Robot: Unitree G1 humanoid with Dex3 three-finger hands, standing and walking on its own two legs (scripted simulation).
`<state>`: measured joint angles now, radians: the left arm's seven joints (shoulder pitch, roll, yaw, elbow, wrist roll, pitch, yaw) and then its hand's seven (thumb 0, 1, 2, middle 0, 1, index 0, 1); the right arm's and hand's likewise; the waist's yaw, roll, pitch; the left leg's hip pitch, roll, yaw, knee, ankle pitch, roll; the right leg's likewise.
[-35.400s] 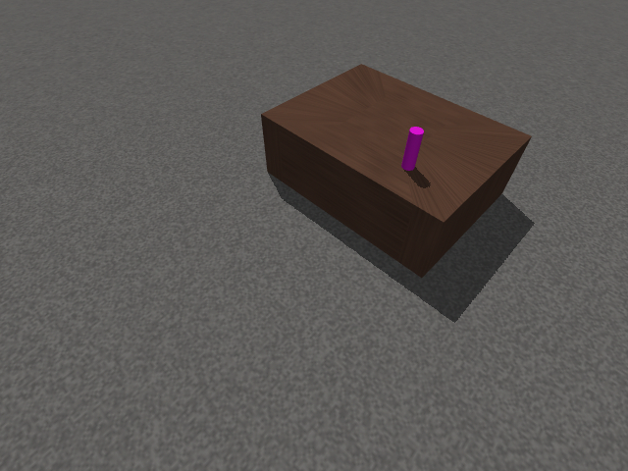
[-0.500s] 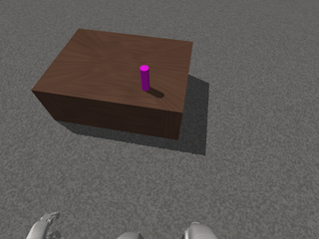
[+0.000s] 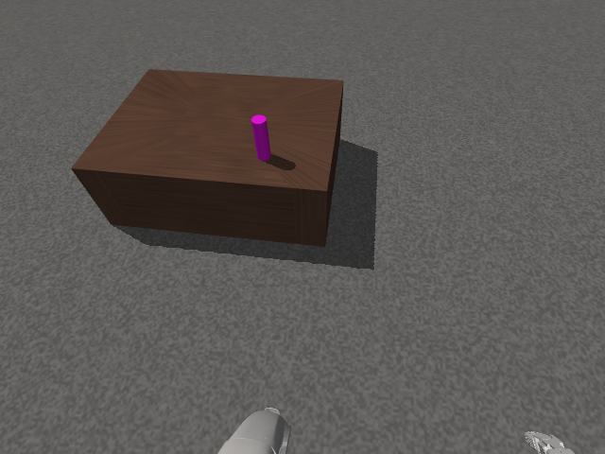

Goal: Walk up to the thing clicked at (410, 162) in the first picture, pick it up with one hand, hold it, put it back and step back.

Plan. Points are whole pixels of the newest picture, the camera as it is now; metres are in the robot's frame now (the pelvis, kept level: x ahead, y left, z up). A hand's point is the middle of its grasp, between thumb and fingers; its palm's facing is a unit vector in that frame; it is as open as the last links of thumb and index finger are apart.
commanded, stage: step back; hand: left
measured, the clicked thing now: (261, 138) +1.11 +0.24 -0.35
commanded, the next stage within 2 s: stand in 1.02 s
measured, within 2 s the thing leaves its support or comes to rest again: neither
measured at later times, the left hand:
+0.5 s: hand out of the picture +0.01 +0.26 -0.13, palm faces +0.11 -0.91 -0.39, open 7.4 cm
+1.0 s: hand out of the picture +0.07 +0.28 -0.14, palm faces +0.09 -0.93 -0.37, open 7.4 cm
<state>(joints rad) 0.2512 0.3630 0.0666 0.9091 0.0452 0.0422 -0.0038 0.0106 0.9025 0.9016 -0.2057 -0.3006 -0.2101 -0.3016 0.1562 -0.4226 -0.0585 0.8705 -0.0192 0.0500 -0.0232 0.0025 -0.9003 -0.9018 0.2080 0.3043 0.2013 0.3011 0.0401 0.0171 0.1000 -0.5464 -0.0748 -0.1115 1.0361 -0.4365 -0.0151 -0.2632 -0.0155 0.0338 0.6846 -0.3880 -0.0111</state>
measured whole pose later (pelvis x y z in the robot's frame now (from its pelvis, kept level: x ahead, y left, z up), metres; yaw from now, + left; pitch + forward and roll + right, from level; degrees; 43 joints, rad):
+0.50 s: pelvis -0.02 -0.01 +0.01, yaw +5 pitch -3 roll +0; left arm 0.23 0.37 0.07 0.99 0.04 -0.03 -0.01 0.01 0.90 0.90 -0.20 -0.30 -0.21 -0.30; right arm 0.22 -0.37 -0.05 0.99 -0.03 0.02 0.01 0.00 -0.90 -0.90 0.21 0.30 0.20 0.30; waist 0.03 0.02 0.04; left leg -0.34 -0.02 -0.08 0.80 -0.45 0.01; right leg -0.22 0.00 -0.05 0.58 -0.31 -0.03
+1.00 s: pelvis +0.02 +0.01 +0.01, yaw +5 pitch -2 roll +0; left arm 0.13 0.37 0.03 1.06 0.01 -0.02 0.00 0.01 0.90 0.90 -0.20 -0.30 -0.21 -0.30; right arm 0.04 -0.32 -0.02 1.06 -0.02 -0.01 0.01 0.00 -0.90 -0.90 0.21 0.30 0.20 0.30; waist 0.02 0.00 0.07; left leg -0.27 0.04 0.03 0.55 -0.24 -0.01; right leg -0.15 -0.01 -0.01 0.52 -0.33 0.01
